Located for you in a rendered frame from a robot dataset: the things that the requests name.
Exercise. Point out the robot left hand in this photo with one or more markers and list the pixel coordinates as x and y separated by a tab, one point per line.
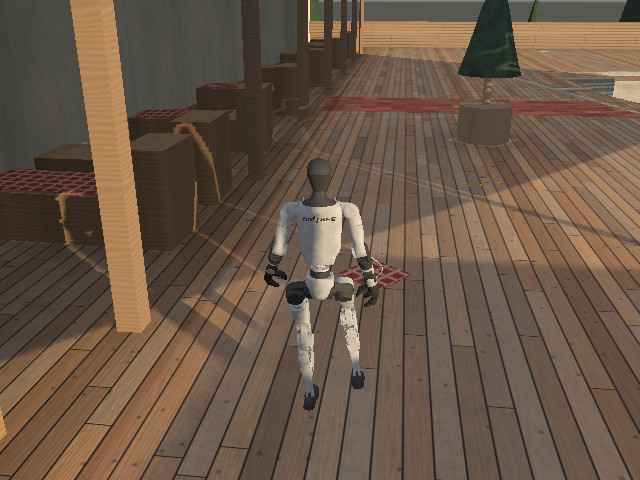
270	281

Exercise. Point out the robot left upper arm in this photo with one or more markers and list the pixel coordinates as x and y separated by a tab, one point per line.
287	212

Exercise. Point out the right robot foot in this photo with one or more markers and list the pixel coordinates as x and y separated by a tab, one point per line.
358	381

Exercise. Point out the right robot forearm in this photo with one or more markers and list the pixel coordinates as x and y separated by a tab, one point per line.
367	269

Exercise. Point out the humanoid robot head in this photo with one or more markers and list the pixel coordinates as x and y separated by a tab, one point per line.
319	173

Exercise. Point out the robot right hand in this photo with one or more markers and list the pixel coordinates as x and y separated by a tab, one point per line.
371	291

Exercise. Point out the left robot forearm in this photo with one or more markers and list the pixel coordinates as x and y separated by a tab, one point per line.
273	261

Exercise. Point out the robot right upper arm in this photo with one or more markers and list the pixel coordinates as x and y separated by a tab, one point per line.
351	212

